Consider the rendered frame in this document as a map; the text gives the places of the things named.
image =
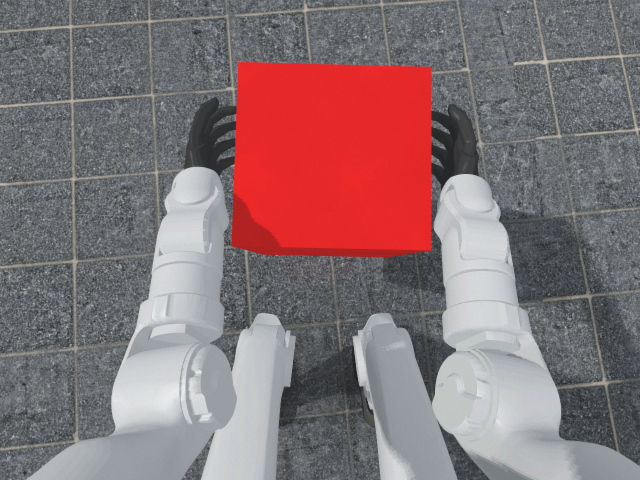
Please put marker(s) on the left robot shin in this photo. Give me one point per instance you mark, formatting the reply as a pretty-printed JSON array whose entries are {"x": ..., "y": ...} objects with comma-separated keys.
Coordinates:
[{"x": 262, "y": 318}]

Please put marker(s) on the left robot upper arm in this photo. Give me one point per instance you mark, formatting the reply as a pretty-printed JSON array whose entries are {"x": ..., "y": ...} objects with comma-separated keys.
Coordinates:
[{"x": 167, "y": 403}]

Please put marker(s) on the robot right foot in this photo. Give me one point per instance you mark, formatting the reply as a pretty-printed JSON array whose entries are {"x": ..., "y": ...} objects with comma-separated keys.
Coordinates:
[{"x": 367, "y": 413}]

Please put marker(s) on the right robot hand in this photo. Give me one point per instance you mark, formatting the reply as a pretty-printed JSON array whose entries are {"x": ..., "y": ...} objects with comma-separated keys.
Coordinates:
[{"x": 461, "y": 156}]

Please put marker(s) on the right robot upper arm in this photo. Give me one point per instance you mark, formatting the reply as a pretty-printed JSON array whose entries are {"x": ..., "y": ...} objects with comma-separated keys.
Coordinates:
[{"x": 505, "y": 413}]

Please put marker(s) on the robot left forearm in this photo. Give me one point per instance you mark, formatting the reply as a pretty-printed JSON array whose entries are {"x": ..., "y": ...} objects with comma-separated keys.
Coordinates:
[{"x": 184, "y": 298}]

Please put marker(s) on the carton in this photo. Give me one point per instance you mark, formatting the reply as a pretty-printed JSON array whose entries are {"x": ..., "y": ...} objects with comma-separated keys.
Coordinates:
[{"x": 332, "y": 160}]

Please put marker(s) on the left robot hand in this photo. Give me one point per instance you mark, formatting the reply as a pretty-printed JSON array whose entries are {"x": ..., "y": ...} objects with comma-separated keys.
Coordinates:
[{"x": 201, "y": 150}]

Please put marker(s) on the robot right forearm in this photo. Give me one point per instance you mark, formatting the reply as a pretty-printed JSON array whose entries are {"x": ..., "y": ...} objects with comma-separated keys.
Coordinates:
[{"x": 478, "y": 275}]

